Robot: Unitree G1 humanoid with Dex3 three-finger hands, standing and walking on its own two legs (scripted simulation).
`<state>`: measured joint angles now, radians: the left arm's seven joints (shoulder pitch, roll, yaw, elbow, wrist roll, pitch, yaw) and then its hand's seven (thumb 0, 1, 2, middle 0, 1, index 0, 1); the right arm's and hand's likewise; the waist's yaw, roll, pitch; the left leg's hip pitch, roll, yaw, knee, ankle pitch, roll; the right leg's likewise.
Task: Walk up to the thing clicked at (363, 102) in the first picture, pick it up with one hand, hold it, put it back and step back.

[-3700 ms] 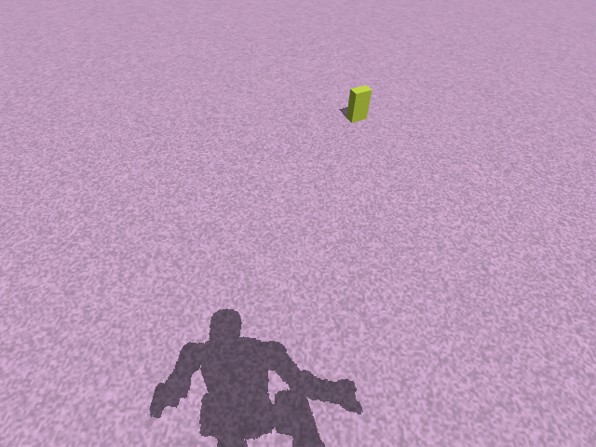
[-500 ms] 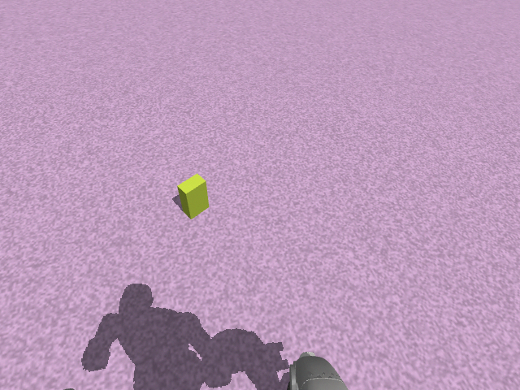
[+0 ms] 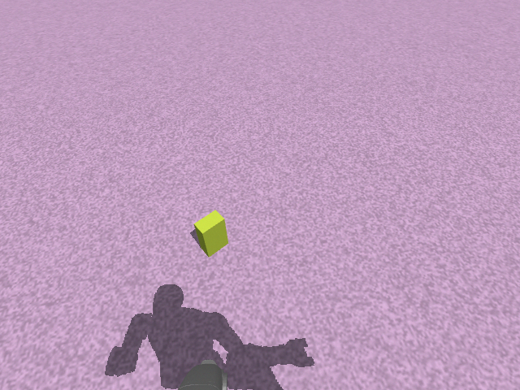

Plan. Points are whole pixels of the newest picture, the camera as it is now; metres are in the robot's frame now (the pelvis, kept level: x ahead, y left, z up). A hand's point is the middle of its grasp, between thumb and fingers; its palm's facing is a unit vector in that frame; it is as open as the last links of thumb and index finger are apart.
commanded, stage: walk up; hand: left
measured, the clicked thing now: (212, 234) +0.80 +0.23 -0.68
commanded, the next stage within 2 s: none
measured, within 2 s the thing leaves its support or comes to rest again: neither
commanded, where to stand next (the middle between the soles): +0.45 +0.03 m, yaw -2 degrees
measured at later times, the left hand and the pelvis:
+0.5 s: hand (97, 335) +0.23 +0.32 -0.14, palm faces -0.10 -0.93 -0.35, open 7.4 cm; pelvis +0.17 +0.04 +0.00, yaw -2 degrees
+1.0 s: hand (128, 264) +0.37 +0.29 -0.13, palm faces -0.03 -0.92 -0.39, open 7.4 cm; pelvis +0.32 +0.02 +0.00, yaw -1 degrees
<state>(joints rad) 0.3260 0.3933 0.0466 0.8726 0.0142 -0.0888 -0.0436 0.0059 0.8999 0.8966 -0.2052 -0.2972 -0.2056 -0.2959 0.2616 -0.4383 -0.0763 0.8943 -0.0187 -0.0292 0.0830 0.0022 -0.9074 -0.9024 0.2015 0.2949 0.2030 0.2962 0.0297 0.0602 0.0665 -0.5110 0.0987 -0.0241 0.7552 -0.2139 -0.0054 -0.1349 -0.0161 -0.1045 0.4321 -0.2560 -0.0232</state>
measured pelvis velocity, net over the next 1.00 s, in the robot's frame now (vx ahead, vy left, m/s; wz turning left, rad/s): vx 0.32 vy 0.02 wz -0.02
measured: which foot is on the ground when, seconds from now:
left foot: up 0.00-0.08, down 0.10-0.62, up 0.64-1.00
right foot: down 0.00-0.14, up 0.16-0.58, down 0.60-1.00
